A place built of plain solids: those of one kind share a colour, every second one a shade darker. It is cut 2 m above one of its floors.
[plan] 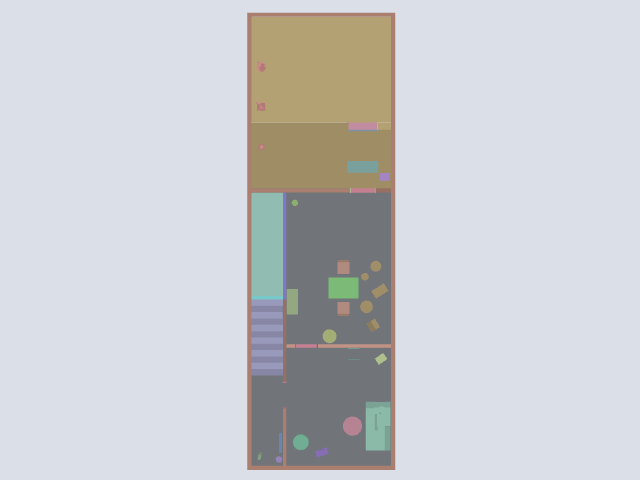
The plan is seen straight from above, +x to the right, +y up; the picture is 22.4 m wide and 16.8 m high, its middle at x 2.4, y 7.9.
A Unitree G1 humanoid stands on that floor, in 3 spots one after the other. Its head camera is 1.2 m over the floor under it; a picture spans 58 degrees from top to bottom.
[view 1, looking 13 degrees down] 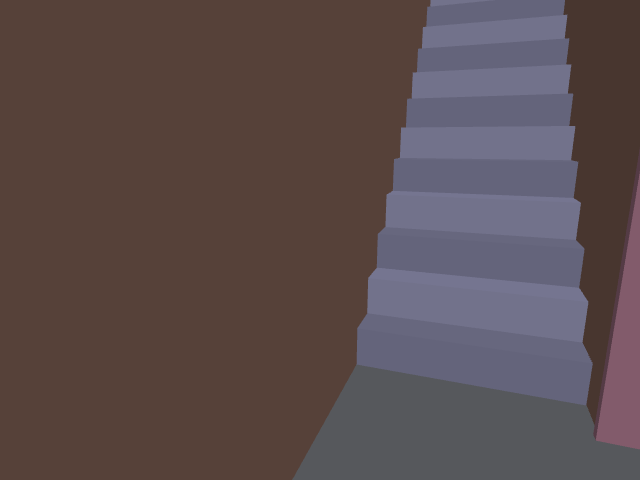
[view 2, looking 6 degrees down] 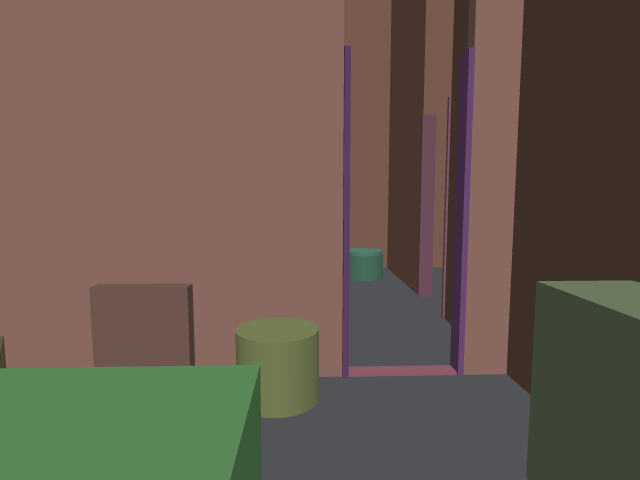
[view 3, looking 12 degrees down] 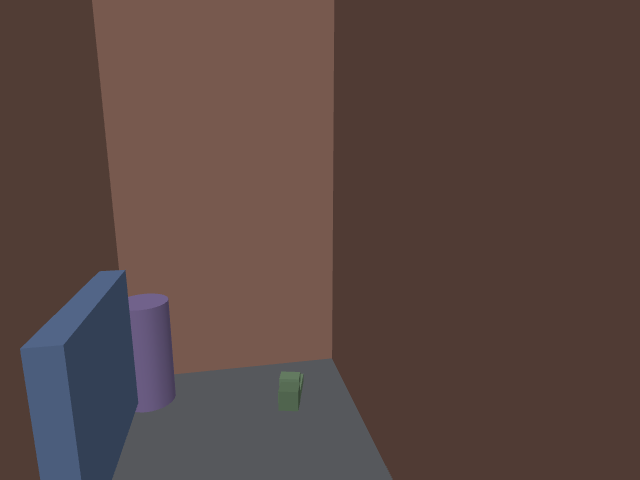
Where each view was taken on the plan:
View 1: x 0.55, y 1.06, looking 110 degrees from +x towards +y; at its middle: wall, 1.66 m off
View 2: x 2.57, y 7.00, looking -92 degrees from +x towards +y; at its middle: kitchen_wall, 2.77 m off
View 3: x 0.55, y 2.26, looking -102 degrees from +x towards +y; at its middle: wall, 2.37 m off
